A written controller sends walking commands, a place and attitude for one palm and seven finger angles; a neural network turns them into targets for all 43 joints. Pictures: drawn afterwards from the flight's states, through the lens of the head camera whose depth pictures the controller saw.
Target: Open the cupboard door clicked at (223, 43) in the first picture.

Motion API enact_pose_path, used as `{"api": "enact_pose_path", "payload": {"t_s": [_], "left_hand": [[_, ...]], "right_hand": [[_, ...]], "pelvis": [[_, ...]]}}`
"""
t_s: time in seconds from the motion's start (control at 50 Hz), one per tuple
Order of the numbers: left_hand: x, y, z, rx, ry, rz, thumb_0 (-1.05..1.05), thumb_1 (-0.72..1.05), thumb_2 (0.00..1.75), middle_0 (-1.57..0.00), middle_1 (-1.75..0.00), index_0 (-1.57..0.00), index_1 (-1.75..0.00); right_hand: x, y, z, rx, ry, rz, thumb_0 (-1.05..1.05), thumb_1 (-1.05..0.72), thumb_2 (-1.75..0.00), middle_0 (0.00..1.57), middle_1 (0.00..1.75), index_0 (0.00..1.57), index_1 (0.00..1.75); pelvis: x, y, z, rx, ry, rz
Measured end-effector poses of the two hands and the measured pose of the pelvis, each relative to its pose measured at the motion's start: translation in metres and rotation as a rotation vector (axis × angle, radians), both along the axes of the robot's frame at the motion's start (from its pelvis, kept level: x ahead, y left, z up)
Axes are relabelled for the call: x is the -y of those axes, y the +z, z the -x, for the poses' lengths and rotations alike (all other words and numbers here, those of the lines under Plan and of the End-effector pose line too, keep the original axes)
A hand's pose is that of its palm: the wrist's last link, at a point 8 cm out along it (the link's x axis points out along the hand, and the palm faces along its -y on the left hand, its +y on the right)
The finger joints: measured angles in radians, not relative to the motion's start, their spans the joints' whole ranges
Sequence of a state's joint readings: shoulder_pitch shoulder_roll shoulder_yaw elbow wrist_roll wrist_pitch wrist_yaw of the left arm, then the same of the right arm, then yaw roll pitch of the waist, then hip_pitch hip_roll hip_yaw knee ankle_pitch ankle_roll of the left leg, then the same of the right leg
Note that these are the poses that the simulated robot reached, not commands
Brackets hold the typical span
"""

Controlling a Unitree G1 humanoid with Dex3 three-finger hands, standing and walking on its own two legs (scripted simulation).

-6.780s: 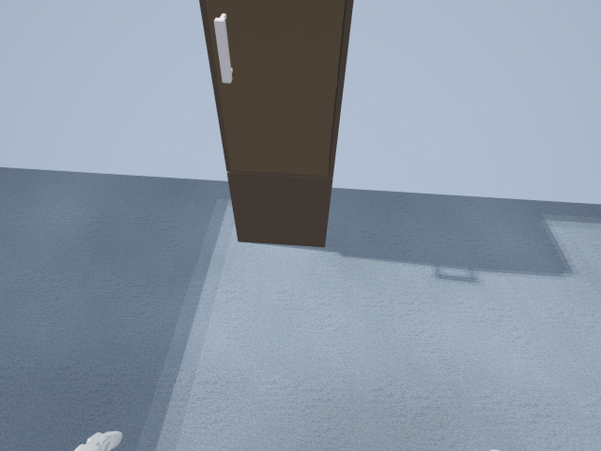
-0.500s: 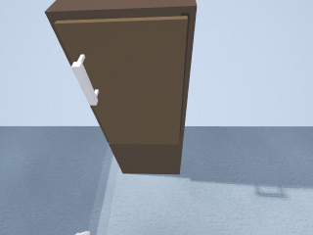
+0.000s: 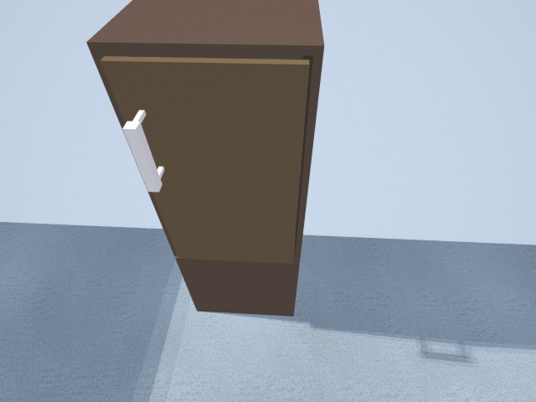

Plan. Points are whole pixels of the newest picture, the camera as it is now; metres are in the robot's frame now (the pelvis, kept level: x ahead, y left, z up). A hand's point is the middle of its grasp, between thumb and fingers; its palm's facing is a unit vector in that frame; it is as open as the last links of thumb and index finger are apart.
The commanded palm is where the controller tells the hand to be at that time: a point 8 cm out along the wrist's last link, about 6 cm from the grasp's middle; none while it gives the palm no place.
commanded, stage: come to a stop and stand still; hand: left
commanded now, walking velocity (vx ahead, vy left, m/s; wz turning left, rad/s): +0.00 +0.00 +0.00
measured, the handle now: (148, 152) +0.53 +0.26 +0.08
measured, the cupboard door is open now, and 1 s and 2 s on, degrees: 0 0 0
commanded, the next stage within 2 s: look again from close up in 0.60 s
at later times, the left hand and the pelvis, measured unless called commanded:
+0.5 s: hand out of the picture +0.02 +0.17 -0.17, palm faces +0.04 -0.98 -0.18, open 7.4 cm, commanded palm none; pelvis +0.02 +0.01 +0.00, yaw +0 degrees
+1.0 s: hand out of the picture +0.03 +0.18 -0.17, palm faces +0.04 -0.98 -0.19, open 7.4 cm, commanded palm none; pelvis +0.03 +0.01 +0.00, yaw +0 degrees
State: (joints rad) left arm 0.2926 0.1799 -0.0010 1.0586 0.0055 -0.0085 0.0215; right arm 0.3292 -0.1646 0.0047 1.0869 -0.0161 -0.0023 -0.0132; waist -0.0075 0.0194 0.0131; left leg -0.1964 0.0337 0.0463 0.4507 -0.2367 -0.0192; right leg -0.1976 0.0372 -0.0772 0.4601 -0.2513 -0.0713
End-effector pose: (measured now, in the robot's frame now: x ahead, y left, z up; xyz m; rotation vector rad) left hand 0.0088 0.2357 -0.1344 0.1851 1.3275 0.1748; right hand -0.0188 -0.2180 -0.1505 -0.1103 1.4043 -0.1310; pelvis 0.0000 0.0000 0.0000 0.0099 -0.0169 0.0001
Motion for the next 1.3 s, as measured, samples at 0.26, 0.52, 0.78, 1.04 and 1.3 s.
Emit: {"api": "enact_pose_path", "payload": {"t_s": [0.26,0.52,0.78,1.04,1.3], "left_hand": [[0.018,-0.009,0.008,-0.055,0.026,0.056,0.01,0.9,0.9,-0.2,-0.3,-0.2,-0.3],[0.012,-0.01,-0.005,-0.044,0.034,0.051,0.01,0.91,0.9,-0.2,-0.3,-0.2,-0.3],[0.005,-0.009,-0.015,-0.043,0.031,0.043,0.0,0.91,0.9,-0.2,-0.3,-0.2,-0.3],[0.006,-0.01,-0.015,-0.054,0.036,0.048,0.0,0.91,0.9,-0.2,-0.3,-0.2,-0.3],[0.004,-0.005,-0.019,-0.018,0.082,0.039,0.01,0.92,0.9,-0.2,-0.3,-0.2,-0.3]], "right_hand": [[-0.005,0.002,-0.018,-0.007,0.013,0.007,0.0,-0.91,-0.9,0.2,0.29,0.2,0.3],[-0.009,0.002,-0.04,0.015,0.022,0.018,0.01,-0.92,-0.9,0.2,0.29,0.2,0.3],[-0.014,0.002,-0.042,0.0,0.021,0.015,0.0,-0.91,-0.9,0.2,0.29,0.2,0.3],[-0.016,0.002,-0.044,-0.012,0.02,0.016,0.0,-0.91,-0.9,0.2,0.29,0.2,0.3],[-0.011,0.004,-0.05,0.021,0.017,0.034,0.01,-0.92,-0.9,0.2,0.29,0.2,0.3]], "pelvis": [[-0.001,0.001,-0.013,-0.003,0.003,0.002],[-0.006,0.001,-0.024,-0.004,0.004,0.0],[-0.01,0.001,-0.029,-0.008,0.004,-0.001],[-0.01,0.001,-0.033,-0.01,0.005,-0.001],[-0.012,0.0,-0.031,-0.013,-0.001,0.009]]}}
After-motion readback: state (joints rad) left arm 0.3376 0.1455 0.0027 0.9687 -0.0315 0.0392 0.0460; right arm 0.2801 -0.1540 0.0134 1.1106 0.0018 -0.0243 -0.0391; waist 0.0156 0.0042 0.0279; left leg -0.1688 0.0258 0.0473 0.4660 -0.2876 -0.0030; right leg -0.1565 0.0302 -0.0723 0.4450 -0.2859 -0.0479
